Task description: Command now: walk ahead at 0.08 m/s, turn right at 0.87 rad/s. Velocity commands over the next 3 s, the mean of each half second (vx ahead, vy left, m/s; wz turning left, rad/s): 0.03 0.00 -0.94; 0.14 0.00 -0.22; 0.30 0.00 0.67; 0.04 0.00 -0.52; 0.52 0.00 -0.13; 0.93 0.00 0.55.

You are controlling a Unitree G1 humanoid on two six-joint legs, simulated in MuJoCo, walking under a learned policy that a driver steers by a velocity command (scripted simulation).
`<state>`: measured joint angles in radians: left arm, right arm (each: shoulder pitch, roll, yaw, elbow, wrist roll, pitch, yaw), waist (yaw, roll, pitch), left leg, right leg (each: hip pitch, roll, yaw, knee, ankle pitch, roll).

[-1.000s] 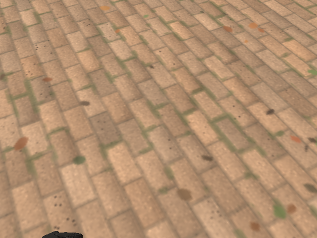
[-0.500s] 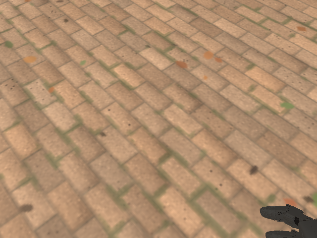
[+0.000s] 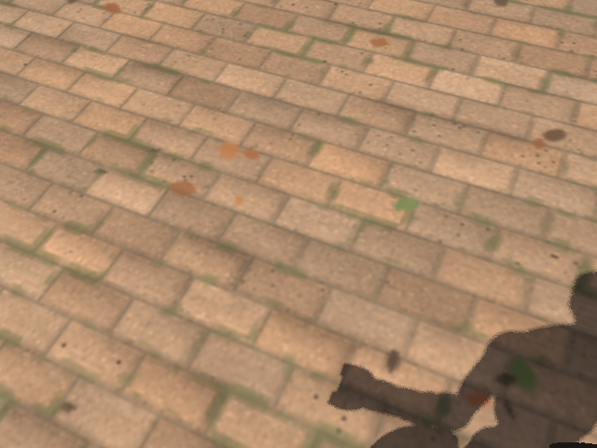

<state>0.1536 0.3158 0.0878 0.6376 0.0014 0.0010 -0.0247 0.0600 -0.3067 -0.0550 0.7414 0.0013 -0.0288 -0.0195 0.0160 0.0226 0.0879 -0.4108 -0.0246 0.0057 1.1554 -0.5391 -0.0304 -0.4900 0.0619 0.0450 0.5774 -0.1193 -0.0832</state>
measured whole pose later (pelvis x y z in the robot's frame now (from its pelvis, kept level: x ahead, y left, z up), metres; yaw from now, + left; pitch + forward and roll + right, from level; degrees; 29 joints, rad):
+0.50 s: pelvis +0.06 +0.06 +0.02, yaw -29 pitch +2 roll +1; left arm 0.20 0.37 0.12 0.58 -0.03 0.07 0.02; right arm 0.12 -0.28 -0.07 0.70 -0.02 0.01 -0.05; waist -0.01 -0.03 0.05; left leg -0.26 0.00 0.05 0.42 -0.19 0.02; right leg -0.61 0.02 0.09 1.17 -0.33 0.07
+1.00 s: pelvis +0.07 +0.00 +0.03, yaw -31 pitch +2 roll +1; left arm 0.24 0.23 0.05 0.71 0.01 -0.06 0.03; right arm 0.30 -0.33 -0.10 0.81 0.04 0.01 0.00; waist -0.02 0.03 -0.04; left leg -0.63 0.07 -0.02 1.16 -0.21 -0.04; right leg -0.10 -0.04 -0.14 0.31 -0.24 -0.02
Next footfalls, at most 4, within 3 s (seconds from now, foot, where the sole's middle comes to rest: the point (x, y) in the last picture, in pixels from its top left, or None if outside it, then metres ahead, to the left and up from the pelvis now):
0.30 left None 0.17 0.14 -0.76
0.74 right None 0.01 -0.09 -0.76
1.30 left None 0.38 0.04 -0.76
1.98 right None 0.35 -0.19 -0.76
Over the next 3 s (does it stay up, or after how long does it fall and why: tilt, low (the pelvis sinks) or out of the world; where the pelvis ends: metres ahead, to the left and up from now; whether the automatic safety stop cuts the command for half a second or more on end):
stays up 0.96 -0.29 -0.02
